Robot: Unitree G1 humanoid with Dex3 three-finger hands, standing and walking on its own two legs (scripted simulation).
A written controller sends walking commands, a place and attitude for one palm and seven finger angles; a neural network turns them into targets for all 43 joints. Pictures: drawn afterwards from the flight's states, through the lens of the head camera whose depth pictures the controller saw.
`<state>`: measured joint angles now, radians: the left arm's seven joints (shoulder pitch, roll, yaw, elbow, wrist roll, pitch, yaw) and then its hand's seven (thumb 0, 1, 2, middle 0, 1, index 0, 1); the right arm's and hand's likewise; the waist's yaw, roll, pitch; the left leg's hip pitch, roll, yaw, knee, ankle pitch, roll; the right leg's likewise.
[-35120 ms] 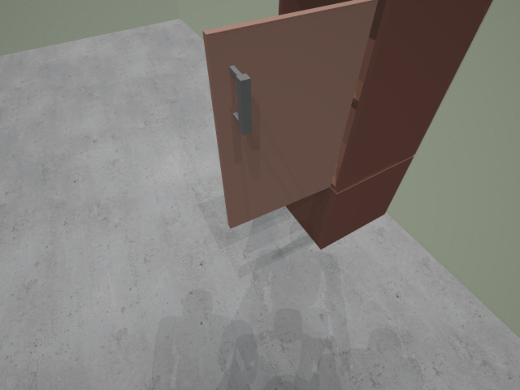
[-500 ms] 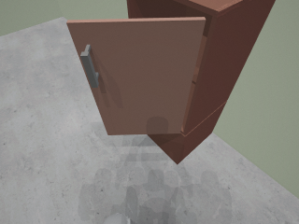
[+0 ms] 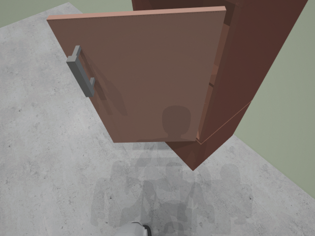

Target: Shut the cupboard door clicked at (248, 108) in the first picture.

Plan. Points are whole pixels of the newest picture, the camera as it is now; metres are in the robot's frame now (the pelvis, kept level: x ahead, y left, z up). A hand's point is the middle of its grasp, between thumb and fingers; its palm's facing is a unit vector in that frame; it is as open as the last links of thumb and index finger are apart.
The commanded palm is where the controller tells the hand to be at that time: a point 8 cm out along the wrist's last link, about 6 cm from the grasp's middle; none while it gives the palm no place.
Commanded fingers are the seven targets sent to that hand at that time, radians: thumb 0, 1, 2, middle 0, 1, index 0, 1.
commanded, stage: come to a stop and stand still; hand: left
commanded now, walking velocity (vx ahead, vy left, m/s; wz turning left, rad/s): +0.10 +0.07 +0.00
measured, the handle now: (83, 72) +0.48 +0.23 +0.13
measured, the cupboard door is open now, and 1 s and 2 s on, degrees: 50 50 50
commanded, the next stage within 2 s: look again from close up in 2.00 s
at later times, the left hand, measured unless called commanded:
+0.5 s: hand out of the picture +0.01 +0.23 -0.17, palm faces +0.01 -0.98 -0.21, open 7.4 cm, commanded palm none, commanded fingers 0.00 0.90 0.90 -0.20 -0.30 -0.20 -0.30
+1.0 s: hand out of the picture -0.12 +0.30 -0.16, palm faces +0.01 -0.97 -0.24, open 7.4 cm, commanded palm none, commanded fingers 0.00 0.90 0.90 -0.20 -0.30 -0.20 -0.30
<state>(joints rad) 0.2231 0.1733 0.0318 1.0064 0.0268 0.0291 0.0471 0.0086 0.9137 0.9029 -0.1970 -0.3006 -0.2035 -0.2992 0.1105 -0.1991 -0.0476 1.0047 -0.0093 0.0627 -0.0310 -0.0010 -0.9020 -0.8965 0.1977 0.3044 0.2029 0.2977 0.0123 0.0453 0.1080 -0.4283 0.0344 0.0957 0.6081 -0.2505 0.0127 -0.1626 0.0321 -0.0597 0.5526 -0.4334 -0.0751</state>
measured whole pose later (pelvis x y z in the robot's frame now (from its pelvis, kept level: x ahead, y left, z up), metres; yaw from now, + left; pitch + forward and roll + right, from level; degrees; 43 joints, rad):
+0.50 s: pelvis -0.03 +0.05 +0.00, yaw -1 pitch -2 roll -1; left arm 0.30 0.18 0.00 0.96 0.01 0.01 0.06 0.01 0.90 0.90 -0.20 -0.30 -0.21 -0.30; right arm 0.21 -0.19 -0.02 0.92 -0.02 0.00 -0.02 0.00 -0.91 -0.90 0.19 0.30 0.20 0.30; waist 0.00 -0.01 0.05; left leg -0.23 -0.06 0.05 0.58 -0.31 0.10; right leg -0.22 0.01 -0.02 0.72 -0.43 -0.02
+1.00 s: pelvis -0.08 +0.11 +0.01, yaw -2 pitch -2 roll -1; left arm 0.40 0.18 0.00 1.05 0.03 0.04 0.04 0.01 0.91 0.90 -0.19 -0.30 -0.20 -0.30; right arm 0.26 -0.21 -0.01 1.03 -0.01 0.03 -0.01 0.00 -0.91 -0.90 0.20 0.30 0.20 0.30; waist 0.02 0.01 0.03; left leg -0.23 -0.15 0.11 0.36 -0.13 0.14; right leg -0.24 -0.01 0.06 0.54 -0.34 -0.03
